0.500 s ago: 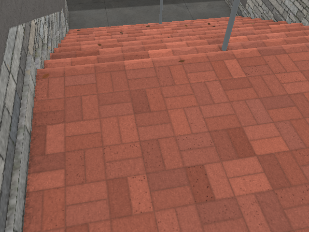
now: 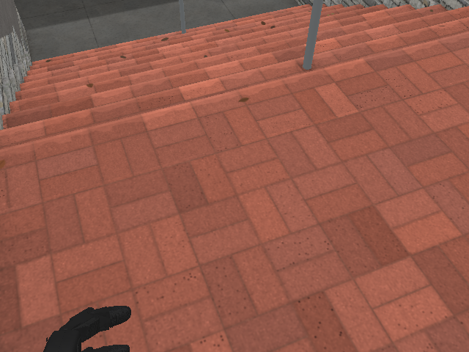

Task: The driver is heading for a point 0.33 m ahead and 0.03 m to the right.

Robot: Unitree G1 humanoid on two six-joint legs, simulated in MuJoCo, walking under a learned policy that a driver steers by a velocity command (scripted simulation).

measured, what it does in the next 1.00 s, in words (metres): walks ahead, turning right: right foot, then left foot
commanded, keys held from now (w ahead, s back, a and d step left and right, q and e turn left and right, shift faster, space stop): e+shift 0.16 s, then shift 0.84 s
